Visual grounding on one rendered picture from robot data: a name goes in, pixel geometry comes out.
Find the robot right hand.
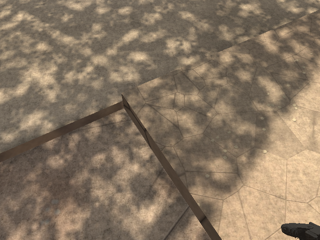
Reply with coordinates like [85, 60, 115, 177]
[281, 222, 320, 240]

